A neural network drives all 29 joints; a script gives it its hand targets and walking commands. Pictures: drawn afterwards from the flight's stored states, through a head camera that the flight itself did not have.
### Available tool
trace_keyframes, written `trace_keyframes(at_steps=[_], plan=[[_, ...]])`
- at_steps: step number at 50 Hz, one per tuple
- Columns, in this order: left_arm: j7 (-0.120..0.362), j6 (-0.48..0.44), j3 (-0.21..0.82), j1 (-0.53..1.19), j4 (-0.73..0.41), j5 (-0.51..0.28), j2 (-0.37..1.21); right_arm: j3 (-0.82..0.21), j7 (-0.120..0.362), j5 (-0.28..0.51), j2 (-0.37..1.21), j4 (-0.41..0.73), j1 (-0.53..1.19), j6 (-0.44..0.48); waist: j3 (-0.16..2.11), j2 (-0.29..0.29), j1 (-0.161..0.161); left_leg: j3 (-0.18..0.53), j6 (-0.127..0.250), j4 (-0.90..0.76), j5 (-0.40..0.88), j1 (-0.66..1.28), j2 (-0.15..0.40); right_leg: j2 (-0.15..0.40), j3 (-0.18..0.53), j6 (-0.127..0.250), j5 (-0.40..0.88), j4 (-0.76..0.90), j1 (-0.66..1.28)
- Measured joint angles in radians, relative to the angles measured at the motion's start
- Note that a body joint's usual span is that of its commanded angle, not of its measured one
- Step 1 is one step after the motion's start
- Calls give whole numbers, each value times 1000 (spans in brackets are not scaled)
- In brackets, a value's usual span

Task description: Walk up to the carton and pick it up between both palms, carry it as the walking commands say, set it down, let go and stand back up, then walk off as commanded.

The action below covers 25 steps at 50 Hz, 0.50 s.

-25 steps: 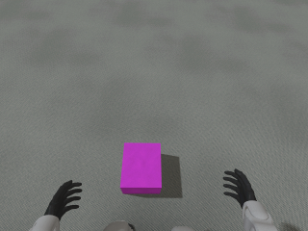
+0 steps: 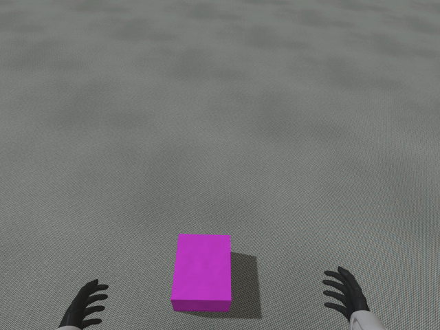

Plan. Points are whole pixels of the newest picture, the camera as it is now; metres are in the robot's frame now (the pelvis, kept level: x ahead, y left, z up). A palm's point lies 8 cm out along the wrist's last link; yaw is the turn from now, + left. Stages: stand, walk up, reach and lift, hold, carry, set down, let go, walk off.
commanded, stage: stand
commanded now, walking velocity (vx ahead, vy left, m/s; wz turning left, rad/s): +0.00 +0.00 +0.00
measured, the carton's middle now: (202, 272) +0.47 +0.06 -0.68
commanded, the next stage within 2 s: walk off in 1.68 s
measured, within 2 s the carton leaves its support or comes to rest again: neither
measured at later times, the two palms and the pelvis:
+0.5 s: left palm out of the picture +0.12 +0.28 -0.08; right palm (355, 320) +0.16 -0.24 -0.07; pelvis +0.00 +0.01 +0.00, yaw -1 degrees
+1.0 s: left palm out of the picture +0.10 +0.28 -0.09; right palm out of the picture +0.14 -0.24 -0.07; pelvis -0.01 +0.02 +0.00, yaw -1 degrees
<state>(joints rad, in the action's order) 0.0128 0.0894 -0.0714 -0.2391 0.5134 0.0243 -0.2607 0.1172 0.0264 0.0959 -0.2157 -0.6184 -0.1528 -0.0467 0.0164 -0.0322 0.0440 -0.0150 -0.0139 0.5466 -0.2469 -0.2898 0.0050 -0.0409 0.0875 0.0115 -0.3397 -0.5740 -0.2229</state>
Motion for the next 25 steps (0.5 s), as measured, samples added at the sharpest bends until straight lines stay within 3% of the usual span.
trace_keyframes(at_steps=[8,25], plan=[[-5,-76,0,-12,68,13,0,0,-4,-7,0,-71,0,33,44,-1,0,-12,15,24,-20,-6,0,1,12,-2,-3,0,1],[-12,-103,0,-32,114,13,0,0,-10,-7,-3,-118,0,49,65,-1,0,-15,19,27,-17,-6,0,1,15,-10,3,0,2]])
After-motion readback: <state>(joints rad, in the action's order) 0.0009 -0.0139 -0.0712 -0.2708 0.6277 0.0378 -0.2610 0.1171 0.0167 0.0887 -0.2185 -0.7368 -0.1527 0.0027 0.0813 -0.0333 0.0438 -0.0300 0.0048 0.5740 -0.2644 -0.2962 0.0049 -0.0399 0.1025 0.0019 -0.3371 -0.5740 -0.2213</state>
